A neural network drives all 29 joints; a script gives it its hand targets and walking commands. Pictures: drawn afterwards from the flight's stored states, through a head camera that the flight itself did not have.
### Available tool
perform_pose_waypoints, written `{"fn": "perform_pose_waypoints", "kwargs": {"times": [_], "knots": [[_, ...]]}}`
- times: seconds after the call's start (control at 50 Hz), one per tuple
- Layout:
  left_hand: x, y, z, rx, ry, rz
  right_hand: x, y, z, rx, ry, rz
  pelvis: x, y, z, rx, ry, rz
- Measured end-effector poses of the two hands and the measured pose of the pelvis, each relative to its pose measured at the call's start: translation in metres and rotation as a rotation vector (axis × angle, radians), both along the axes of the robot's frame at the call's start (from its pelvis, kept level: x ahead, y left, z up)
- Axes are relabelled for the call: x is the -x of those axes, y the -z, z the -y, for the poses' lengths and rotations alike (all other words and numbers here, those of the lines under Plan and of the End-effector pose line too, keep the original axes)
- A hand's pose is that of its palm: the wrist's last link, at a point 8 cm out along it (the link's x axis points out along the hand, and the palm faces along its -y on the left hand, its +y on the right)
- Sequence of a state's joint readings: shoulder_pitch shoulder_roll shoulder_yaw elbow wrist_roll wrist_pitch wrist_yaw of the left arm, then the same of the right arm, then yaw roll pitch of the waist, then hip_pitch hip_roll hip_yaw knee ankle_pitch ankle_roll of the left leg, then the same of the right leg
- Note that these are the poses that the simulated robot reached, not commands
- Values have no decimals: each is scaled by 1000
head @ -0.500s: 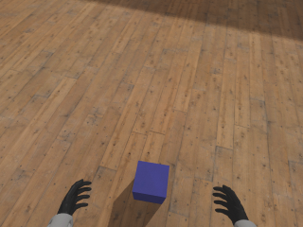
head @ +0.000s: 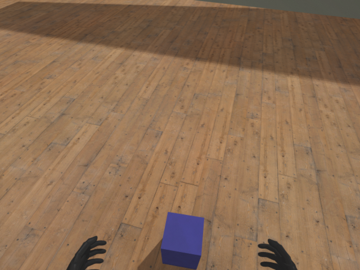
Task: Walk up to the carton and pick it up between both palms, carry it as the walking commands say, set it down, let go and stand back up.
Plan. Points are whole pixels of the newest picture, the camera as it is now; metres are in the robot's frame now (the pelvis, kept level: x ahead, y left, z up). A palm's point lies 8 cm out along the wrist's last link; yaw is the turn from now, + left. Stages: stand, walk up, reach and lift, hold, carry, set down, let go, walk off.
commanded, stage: stand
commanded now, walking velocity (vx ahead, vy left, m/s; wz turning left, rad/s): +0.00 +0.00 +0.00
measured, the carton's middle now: (182, 241) +0.40 -0.03 -0.65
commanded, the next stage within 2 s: none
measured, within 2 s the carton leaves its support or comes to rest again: neither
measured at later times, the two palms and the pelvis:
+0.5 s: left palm out of the picture +0.13 +0.28 -0.09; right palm out of the picture +0.13 -0.28 -0.10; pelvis +0.02 +0.00 +0.00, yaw +0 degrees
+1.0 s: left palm out of the picture +0.06 +0.29 -0.10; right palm out of the picture +0.08 -0.30 -0.10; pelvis +0.00 -0.01 +0.01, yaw +0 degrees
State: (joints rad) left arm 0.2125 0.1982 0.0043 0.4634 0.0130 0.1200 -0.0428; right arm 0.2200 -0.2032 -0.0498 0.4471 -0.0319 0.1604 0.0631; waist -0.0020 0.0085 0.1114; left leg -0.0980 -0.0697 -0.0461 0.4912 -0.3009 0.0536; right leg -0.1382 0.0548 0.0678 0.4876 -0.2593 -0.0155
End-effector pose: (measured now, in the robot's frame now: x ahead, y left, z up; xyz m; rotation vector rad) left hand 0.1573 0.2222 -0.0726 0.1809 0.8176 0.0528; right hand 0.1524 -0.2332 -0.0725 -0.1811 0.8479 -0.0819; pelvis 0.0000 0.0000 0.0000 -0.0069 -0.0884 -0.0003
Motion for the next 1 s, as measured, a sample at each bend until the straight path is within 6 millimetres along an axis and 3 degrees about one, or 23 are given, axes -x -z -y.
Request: {"fn": "perform_pose_waypoints", "kwargs": {"times": [0.18,0.32,0.52,1.0], "knots": [[16,14,-45,-145,-44,-75,17,11,47,140,73,-40,-16,2,1,7,-2,-82],[23,14,-66,-189,-88,-121,25,17,57,160,78,-93,-24,0,2,3,-4,-94],[31,20,-59,-170,-102,-157,29,23,50,149,59,-119,-23,-3,2,-2,-7,-83],[100,31,-65,-182,-117,-325,75,30,67,161,77,-232,0,-8,7,-7,1,-53]]}}
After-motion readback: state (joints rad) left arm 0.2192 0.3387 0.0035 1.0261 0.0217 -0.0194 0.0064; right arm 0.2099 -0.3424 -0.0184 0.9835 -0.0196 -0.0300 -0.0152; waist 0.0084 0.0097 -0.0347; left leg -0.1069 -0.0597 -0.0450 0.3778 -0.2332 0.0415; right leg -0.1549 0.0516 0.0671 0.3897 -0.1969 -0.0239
